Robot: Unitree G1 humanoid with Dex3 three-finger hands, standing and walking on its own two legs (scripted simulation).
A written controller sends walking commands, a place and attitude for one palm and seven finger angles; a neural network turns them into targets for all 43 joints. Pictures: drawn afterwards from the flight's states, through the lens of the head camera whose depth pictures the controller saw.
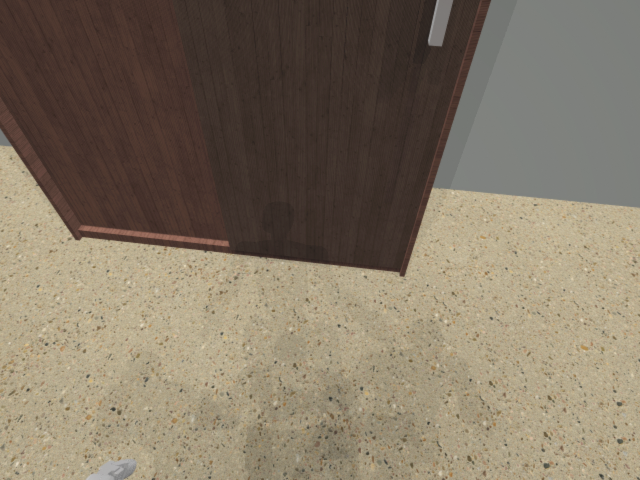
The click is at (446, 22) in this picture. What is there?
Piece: wardrobe's sliding door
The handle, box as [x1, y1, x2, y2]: [428, 0, 452, 45]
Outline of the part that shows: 452,0 437,0 428,38 429,45 441,45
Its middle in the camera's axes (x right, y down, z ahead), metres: +0.25 -0.52 +0.76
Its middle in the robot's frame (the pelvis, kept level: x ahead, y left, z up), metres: +0.96 -0.20 +0.26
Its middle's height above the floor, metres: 1.03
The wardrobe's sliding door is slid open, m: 0.00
